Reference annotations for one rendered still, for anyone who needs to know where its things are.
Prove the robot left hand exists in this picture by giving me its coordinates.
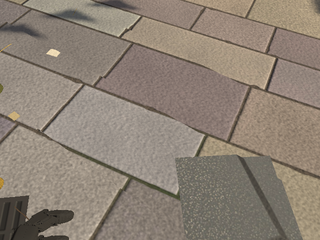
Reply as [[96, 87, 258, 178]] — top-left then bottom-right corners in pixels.
[[11, 209, 74, 240]]

